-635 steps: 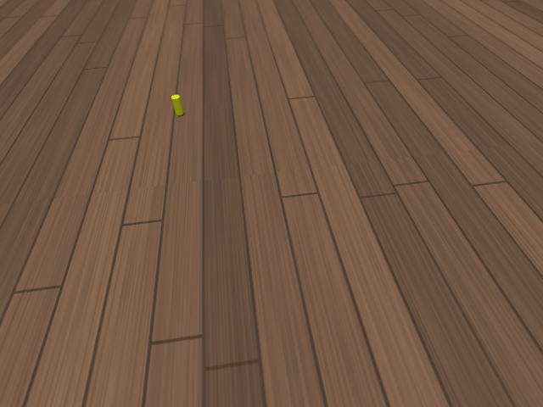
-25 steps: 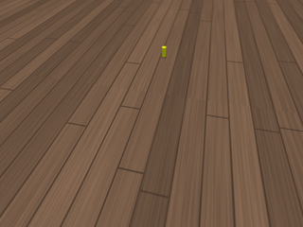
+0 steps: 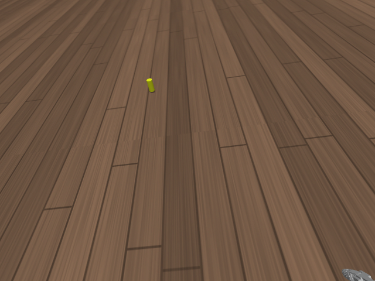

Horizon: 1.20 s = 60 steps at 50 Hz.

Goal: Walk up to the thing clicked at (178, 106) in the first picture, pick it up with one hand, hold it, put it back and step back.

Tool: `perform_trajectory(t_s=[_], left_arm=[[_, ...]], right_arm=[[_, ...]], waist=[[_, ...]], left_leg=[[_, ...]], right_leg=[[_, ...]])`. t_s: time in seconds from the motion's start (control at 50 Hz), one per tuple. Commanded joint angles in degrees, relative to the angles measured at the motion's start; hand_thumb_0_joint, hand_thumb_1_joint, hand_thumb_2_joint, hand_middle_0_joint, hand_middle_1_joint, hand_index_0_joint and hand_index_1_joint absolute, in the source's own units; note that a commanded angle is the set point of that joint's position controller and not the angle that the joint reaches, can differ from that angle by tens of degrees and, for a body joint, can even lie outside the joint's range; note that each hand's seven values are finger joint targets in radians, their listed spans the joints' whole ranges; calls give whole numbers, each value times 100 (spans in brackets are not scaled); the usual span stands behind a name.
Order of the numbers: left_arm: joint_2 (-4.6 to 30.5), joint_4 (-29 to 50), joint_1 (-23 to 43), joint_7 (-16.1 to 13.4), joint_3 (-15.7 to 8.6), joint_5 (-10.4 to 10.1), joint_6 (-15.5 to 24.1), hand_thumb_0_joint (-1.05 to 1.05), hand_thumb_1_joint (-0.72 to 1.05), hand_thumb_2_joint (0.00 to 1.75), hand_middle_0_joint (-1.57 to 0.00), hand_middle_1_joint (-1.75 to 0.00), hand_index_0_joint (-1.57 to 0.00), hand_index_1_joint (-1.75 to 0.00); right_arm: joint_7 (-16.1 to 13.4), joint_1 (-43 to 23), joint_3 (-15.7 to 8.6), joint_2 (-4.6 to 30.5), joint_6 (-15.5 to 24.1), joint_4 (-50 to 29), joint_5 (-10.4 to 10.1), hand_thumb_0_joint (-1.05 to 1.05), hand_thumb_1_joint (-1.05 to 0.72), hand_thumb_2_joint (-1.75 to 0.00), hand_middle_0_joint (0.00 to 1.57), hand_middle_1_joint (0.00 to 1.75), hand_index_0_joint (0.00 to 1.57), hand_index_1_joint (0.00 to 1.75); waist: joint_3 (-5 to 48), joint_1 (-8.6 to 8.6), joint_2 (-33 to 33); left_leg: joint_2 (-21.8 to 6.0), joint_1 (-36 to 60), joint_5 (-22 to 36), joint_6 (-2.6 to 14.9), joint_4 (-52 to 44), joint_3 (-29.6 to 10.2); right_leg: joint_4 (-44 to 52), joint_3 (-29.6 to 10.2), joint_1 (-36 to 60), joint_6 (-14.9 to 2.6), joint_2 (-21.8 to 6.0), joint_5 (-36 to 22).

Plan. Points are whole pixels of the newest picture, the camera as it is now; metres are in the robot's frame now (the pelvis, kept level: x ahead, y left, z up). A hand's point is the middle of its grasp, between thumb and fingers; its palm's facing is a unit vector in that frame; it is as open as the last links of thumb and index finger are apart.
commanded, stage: walk up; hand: left
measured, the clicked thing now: (150, 85) +2.04 +0.49 -0.70
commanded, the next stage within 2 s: none
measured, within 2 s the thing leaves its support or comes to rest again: neither
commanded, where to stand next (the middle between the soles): +1.74 +0.83 m, yaw -78 degrees
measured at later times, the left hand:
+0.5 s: hand (87, 210) +0.39 +0.37 -0.15, palm faces -0.33 -0.79 -0.51, open 7.4 cm
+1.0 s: hand (138, 102) +0.90 +0.27 -0.11, palm faces -0.45 -0.68 -0.59, open 7.4 cm
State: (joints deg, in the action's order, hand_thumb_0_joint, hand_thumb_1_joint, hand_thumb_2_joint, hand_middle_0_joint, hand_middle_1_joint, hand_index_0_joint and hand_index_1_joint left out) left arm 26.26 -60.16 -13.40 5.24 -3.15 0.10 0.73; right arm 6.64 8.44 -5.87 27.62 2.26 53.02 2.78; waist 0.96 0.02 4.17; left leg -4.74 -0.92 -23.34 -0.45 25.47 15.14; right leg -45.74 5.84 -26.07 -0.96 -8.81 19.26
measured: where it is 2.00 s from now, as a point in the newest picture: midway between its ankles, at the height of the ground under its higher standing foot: (171, 158)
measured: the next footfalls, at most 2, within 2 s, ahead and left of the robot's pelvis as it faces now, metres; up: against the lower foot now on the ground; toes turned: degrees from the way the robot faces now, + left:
right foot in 0.04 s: +0.12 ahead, -0.15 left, +0.00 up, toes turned -13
left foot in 0.50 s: +0.54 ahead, +0.15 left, +0.00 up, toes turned -18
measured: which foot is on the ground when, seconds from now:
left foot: down 0.00-0.06, up 0.08-0.48, down 0.50-0.92, up 0.94-1.00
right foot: up 0.00-0.02, down 0.04-0.50, up 0.52-0.90, down 0.92-1.00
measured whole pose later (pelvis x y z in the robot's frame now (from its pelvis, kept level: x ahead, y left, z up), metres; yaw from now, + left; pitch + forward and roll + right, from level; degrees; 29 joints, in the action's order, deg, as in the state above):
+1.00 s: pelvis +0.61 +0.09 -0.03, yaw -33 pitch -1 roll -3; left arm 27.8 -45.1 -12.3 -4.4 -3.6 -1.2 4.2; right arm 5.4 17.6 -5.6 25.5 -3.8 42.7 4.1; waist -4.4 4.3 7.1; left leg 0.4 -24.6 -29.8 -3.3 74.3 1.4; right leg -43.4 9.9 -25.6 -3.8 -2.2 16.7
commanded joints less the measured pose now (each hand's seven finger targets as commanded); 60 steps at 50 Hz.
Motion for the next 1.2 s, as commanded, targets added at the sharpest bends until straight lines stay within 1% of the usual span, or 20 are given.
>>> perform_trajectory(t_s=[0.0, 0.02, 0.04, 0.06, 0.08, 0.2, 0.4, 0.46, 0.48, 0.5, 0.52, 0.6, 0.7, 0.8, 0.86, 0.88, 0.9, 0.92, 1.02, 1.18], left_arm=[[1246, 183, -652, -124, -334, -53, 236, 0, 90, 90, -20, -30, -20, -30], [1606, -122, -1815, -265, -496, -9, 313, 0, 90, 90, -20, -30, -20, -30], [2077, -63, -2470, -430, -629, 57, 324, 0, 90, 90, -20, -30, -20, -30], [2216, 150, -1937, -506, -580, -19, 322, 0, 90, 90, -20, -30, -20, -30], [2308, 471, -1210, -588, -538, -52, 359, 0, 90, 90, -20, -30, -20, -30], [1740, 937, -239, -718, -387, -102, 690, 0, 90, 90, -20, -30, -20, -30], [1977, 1201, -511, -834, -524, 28, 687, 0, 90, 90, -20, -30, -20, -30], [1734, 1453, -55, -883, -424, 96, 572, 0, 90, 90, -20, -30, -20, -30], [1057, 1468, -432, -867, -216, 131, 543, 0, 90, 90, -20, -30, -20, -30], [722, 1517, -1112, -926, -59, -87, 541, 0, 90, 90, -20, -30, -20, -30], [955, 1285, -1332, -994, -35, -57, 538, 0, 90, 90, -20, -30, -20, -30], [1725, 756, -1129, -786, -341, -191, 349, 0, 90, 90, -20, -30, -20, -30], [1490, 1132, -242, -678, -324, -93, 225, 0, 90, 90, -20, -30, -20, -30], [1400, 1308, 42, -654, -374, -96, 251, 0, 90, 90, -20, -30, -20, -30], [1524, 929, -1690, -782, -561, -110, 236, 0, 90, 90, -20, -30, -20, -30], [1837, 785, -2451, -909, -716, -76, 239, 0, 90, 90, -20, -30, -20, -30], [2146, 976, -2341, -1050, -815, -29, 245, 0, 90, 90, -20, -30, -20, -30], [2313, 1429, -1546, -1193, -736, -173, 272, 0, 90, 90, -20, -30, -20, -30], [1921, 1567, -378, -1220, -551, 13, 496, 0, 90, 90, -20, -30, -20, -30], [2289, 1422, -253, -1166, -687, 208, 563, 0, 90, 90, -20, -30, -20, -30]], right_arm=[[-10, -1340, -294, 1268, 110, -905, 41, 0, -90, -90, 20, 30, 20, 30], [26, -1397, -192, 1016, 85, -1014, 90, 0, -90, -90, 20, 30, 20, 30], [98, -1530, -31, 672, 106, -1305, 22, 0, -90, -90, 20, 30, 20, 30], [165, -1827, -20, 809, 125, -1564, -71, 0, -90, -90, 20, 30, 20, 30], [175, -1962, -18, 1037, 160, -1529, -65, 0, -90, -90, 20, 30, 20, 30], [281, -957, -102, 1153, -93, -1185, -42, 0, -90, -90, 20, 30, 20, 30], [400, -1127, -238, 952, -243, -1730, 7, 0, -90, -90, 20, 30, 20, 30], [238, 1386, -603, 1400, -265, -1080, 30, 0, -90, -90, 20, 30, 20, 30], [58, 2198, -762, 1794, -214, -1005, 56, 0, -90, -90, 20, 30, 20, 30], [-67, 1355, -783, 2229, -129, -1192, -105, 0, -90, -90, 20, 30, 20, 30], [-140, 432, -854, 2324, -116, -1400, -251, 0, -90, -90, 20, 30, 20, 30], [-156, -107, -506, 1139, -90, -1605, -77, 0, -90, -90, 20, 30, 20, 30], [-114, 262, -445, 1080, -89, -1647, -10, 0, -90, -90, 20, 30, 20, 30], [-59, 126, -407, 1001, -161, -1895, 72, 0, -90, -90, 20, 30, 20, 30], [-139, -178, -419, 1036, -155, -2102, 60, 0, -90, -90, 20, 30, 20, 30], [-180, 14, -342, 893, -150, -2205, 88, 0, -90, -90, 20, 30, 20, 30], [-211, 304, -240, 641, -168, -2245, 123, 0, -90, -90, 20, 30, 20, 30], [-230, 464, -410, 1246, -271, -2251, 108, 0, -90, -90, 20, 30, 20, 30], [-76, 533, -294, 1031, -484, -1763, 13, 0, -90, -90, 20, 30, 20, 30], [172, 134, -392, 984, -538, -1760, -2, 0, -90, -90, 20, 30, 20, 30]], waist=[[-202, -714, -656], [102, -1215, -1701], [-172, -1485, -2633], [-66, -1169, -2366], [-373, -807, -1429], [-710, 46, -1049], [-287, 180, -1027], [740, 1421, -131], [1098, 1700, 1402], [996, 935, 2634], [1012, 486, 2143], [438, 189, 878], [-231, 470, 517], [-283, 372, -125], [401, -674, -712], [711, -1023, -1376], [758, -810, -1977], [1159, -423, -960], [-215, 350, -559], [-97, 404, -1291]], left_leg=[[-657, -2072, -1238, 686, 542, -96], [-157, -2985, -488, 469, 2909, -23], [374, -4793, -1527, 142, 4518, -441], [503, -5324, -1345, -5, 4775, -1849], [-22, -5601, -784, -60, 4928, -2341], [-308, -3963, 1200, -112, 3183, -2034], [-174, -2151, 2024, -189, 1465, -1700], [188, 617, 1115, 198, 977, -1589], [-566, 1667, -334, 178, 329, -2822], [-1571, 1437, -987, 170, -1405, -5319], [-1803, 554, -2102, 534, -1917, -5981], [-922, -865, -631, 638, -860, -2775], [-1232, -813, -90, 1051, -1211, -2365], [-835, -1408, 747, 566, -792, -1411], [-280, -2381, 4052, -9, 2023, -516], [67, -3580, 2508, -306, 3747, -632], [528, -5130, -1349, -540, 5143, -1057], [229, -5205, -1152, -635, 6094, -2620], [-339, -4072, 243, -147, 4595, -2321], [-275, -2244, 1067, 12, 2604, -1529]], right_leg=[[887, 571, 2076, -118, 244, -376], [1295, -50, 3194, -384, 461, 532], [2249, -2271, 3670, -815, -500, 2412], [4124, -5567, 3345, -1392, -1545, 3712], [4384, -5778, 3108, -1573, -1861, 3916], [3814, -2302, 1319, -793, -539, 1270], [3040, -1120, 1081, -663, -409, -1472], [-293, -873, 324, -331, -164, -2357], [-2278, -752, -939, -107, 485, 460], [-3440, -842, -2021, -338, 1360, 1665], [-3889, -1378, -1775, -528, 816, 954], [-2071, -787, -941, -172, 46, -264], [-689, -406, -1163, -9, -2, -146], [337, 93, 165, -100, 219, -975], [1364, 532, 2791, -322, 756, -1045], [1681, -340, 4039, -663, 303, -617], [1865, -2892, 4611, -1358, -1409, 29], [2518, -5132, 3979, -2107, -2395, 1018], [2438, -2031, 908, -1198, -917, -99], [2020, -1233, -576, -947, -437, 402]])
